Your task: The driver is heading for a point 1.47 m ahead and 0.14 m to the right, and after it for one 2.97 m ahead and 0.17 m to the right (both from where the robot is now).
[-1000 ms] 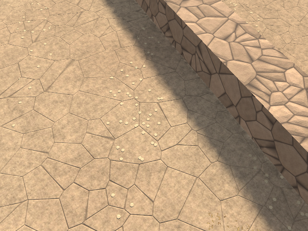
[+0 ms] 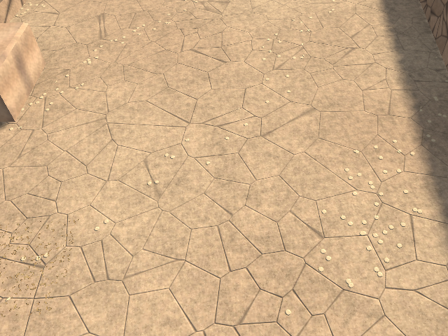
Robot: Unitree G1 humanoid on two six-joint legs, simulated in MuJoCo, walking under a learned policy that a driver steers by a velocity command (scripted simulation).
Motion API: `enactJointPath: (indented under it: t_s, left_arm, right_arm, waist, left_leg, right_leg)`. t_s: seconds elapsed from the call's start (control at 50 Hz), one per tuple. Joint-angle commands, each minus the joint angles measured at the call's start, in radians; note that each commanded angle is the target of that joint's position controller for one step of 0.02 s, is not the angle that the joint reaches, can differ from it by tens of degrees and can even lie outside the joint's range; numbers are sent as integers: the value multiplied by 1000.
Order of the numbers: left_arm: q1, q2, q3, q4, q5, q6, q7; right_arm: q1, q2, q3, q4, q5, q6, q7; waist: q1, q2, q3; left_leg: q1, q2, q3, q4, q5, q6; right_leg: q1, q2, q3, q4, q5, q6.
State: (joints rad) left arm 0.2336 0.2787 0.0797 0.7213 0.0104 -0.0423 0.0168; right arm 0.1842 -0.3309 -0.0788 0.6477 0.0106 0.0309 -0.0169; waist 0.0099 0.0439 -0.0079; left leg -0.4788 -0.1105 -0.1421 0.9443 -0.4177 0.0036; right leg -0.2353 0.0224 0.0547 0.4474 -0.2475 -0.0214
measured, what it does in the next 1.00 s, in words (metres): walks ahead: left foot, then right foot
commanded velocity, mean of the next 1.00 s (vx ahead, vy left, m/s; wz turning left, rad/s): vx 0.44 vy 0.00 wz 0.08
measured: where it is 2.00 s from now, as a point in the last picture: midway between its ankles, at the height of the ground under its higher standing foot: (218, 200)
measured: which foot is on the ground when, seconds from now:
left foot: up 0.00-0.28, down 0.30-0.80, up 0.82-1.00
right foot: down 0.00-0.30, up 0.32-0.76, down 0.78-1.00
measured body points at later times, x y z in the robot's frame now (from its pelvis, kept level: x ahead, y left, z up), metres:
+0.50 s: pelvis +0.15 +0.07 +0.01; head +0.17 +0.09 +0.46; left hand +0.27 +0.35 -0.11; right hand +0.22 -0.20 -0.10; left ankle +0.10 +0.16 -0.74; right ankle +0.20 -0.09 -0.66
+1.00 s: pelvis +0.44 +0.03 +0.00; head +0.47 +0.02 +0.45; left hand +0.51 +0.31 -0.11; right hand +0.58 -0.24 -0.11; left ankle +0.46 +0.20 -0.66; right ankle +0.46 -0.05 -0.74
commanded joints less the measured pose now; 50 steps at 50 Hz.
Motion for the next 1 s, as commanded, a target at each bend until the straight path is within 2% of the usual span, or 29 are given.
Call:
enactJointPath:
  t_s: [0.02,0.08,0.14,0.2,0.24,0.26,0.28,0.3,0.32,0.34,0.36,0.38,0.4,0.42,0.48,0.56,0.62,0.7,0.74,0.76,0.78,0.8,0.82,0.84,0.86,0.88,0.9,0.94,1.0]
  left_arm:
    - [-8,126,20,-57,-13,-23,13]
    - [50,143,22,-41,-12,-29,11]
    - [72,175,29,-33,-22,-29,3]
    - [108,202,33,-18,-33,-26,-12]
    - [97,198,28,-13,-44,-19,-20]
    - [100,181,21,-9,-43,-17,-22]
    - [97,147,8,-5,-34,-20,-24]
    - [70,72,-19,-27,-15,-27,-29]
    - [88,26,-33,-87,-21,-52,-20]
    - [46,135,-5,-87,-42,-66,-14]
    - [19,163,5,-89,-55,-70,-21]
    - [9,145,1,-75,-47,-70,-23]
    - [-1,133,0,-72,-30,-69,-26]
    - [-1,121,0,-69,-23,-65,-32]
    - [-14,86,-11,-65,-14,-51,-41]
    - [-159,43,-34,-103,-17,-55,-47]
    - [-262,44,-39,-132,-28,-63,-65]
    - [-301,74,-31,-155,-28,-68,-83]
    - [-220,113,-13,-141,-23,-65,-77]
    - [-84,149,8,-106,-22,-61,-67]
    - [89,195,24,-70,-17,-55,-54]
    - [191,299,47,-52,4,-52,-49]
    - [216,212,26,-39,-14,-49,-52]
    - [140,172,10,-41,-22,-45,-46]
    - [71,150,3,-47,-21,-42,-42]
    - [20,127,-5,-46,-13,-43,-44]
    - [-11,106,-11,-50,0,-49,-47]
    - [-33,103,-9,-42,-2,-63,-51]
    - [-17,130,-1,-9,-9,-75,-45]
  right_arm:
    - [-1,-81,-26,-49,-8,-34,10]
    - [-74,-44,-8,-68,-1,-60,22]
    - [-126,-7,12,-82,3,-80,31]
    - [-123,-28,9,-82,14,-91,41]
    - [-60,-39,4,-64,21,-97,45]
    - [0,-50,-3,-39,20,-97,42]
    - [97,-75,-18,-14,24,-96,33]
    - [243,-133,-34,5,12,-96,21]
    - [308,-265,-60,11,-7,-93,24]
    - [302,-185,-41,19,-5,-104,33]
    - [251,-126,-19,17,-5,-110,36]
    - [205,-92,-8,9,-11,-114,38]
    - [165,-73,-1,6,-13,-111,40]
    - [143,-61,4,3,-17,-111,38]
    - [141,-69,2,19,-10,-118,32]
    - [179,-93,-2,60,-3,-113,18]
    - [239,-114,-7,96,7,-111,14]
    - [266,-127,-13,132,13,-96,10]
    - [257,-151,-19,136,9,-85,5]
    - [246,-147,-16,134,5,-77,2]
    - [245,-124,-3,117,-9,-75,-2]
    - [382,12,38,91,-12,-92,8]
    - [361,-34,33,115,0,-114,15]
    - [237,-112,8,81,32,-126,22]
    - [160,-112,12,58,35,-132,21]
    - [121,-98,12,53,19,-132,18]
    - [136,-89,8,59,8,-122,16]
    - [187,-45,15,80,5,-99,14]
    - [116,-31,19,55,-9,-88,7]
  waist:
    - [3,-183,37]
    - [40,-188,55]
    - [65,-211,54]
    - [67,-217,59]
    - [18,-199,54]
    - [-13,-176,36]
    - [-64,-153,-5]
    - [-132,-9,-103]
    - [-115,272,-157]
    - [-134,167,-105]
    - [-105,139,-11]
    - [-86,98,19]
    - [-67,70,47]
    - [-46,69,59]
    - [-27,47,53]
    - [-63,33,79]
    - [-95,24,104]
    - [-71,27,100]
    - [-17,61,20]
    - [60,58,-72]
    - [133,35,-204]
    - [83,-224,-386]
    - [110,-266,-469]
    - [106,-205,-264]
    - [78,-125,-143]
    - [43,-75,-59]
    - [4,-95,-31]
    - [-34,-120,-26]
    - [-34,-107,28]
  left_leg:
    - [-252,79,10,148,85,-40]
    - [-230,118,95,10,158,-48]
    - [-82,132,147,-198,168,-42]
    - [41,118,173,-322,136,-18]
    - [175,108,183,-436,206,13]
    - [285,92,193,-476,224,26]
    - [436,102,166,-495,217,47]
    - [633,276,-54,-556,140,99]
    - [764,501,-492,-671,-60,258]
    - [699,506,-577,-722,-196,305]
    - [639,467,-463,-726,-194,276]
    - [580,413,-360,-736,-105,251]
    - [524,379,-287,-751,7,237]
    - [472,349,-220,-769,119,223]
    - [427,318,-95,-800,371,226]
    - [377,278,24,-815,470,197]
    - [390,302,33,-823,430,192]
    - [537,357,30,-746,572,164]
    - [583,348,46,-612,900,141]
    - [557,311,80,-443,1042,119]
    - [380,275,96,-199,898,89]
    - [-45,101,123,241,305,11]
    - [-169,49,-16,378,-144,10]
    - [-268,114,-4,422,-103,17]
    - [-261,168,36,370,-10,24]
    - [-231,202,58,301,51,20]
    - [-165,233,53,252,97,17]
    - [-88,246,62,209,131,1]
    - [-139,262,73,86,232,-28]
  right_leg:
    - [147,-257,326,-275,-302,-152]
    - [145,-233,235,-297,-198,-158]
    - [82,-223,165,-294,-100,-157]
    - [39,-250,161,-269,-104,-172]
    - [-6,-260,163,-230,-109,-161]
    - [-45,-246,147,-184,-79,-145]
    - [-105,-211,103,-79,-7,-112]
    - [-226,-124,1,234,-42,-46]
    - [-524,-15,-71,556,-278,6]
    - [-618,-53,17,720,-303,7]
    - [-668,-98,23,754,-207,-15]
    - [-649,-125,13,739,-120,-20]
    - [-630,-141,10,696,-60,-16]
    - [-586,-157,10,663,-10,-10]
    - [-553,-150,-22,572,101,27]
    - [-466,-113,-52,282,291,44]
    - [-405,-82,-65,149,372,28]
    - [-393,-62,-54,64,286,-27]
    - [-248,-9,-96,66,198,-62]
    - [-59,19,-126,47,206,-95]
    - [254,-81,-29,101,243,-145]
    - [679,-368,460,74,76,-320]
    - [711,-420,726,-97,-51,-342]
    - [566,-380,572,-128,-99,-282]
    - [397,-341,435,-152,-41,-250]
    - [248,-299,343,-185,53,-236]
    - [147,-264,277,-218,119,-225]
    - [50,-239,212,-277,170,-241]
    - [2,-229,128,-328,232,-250]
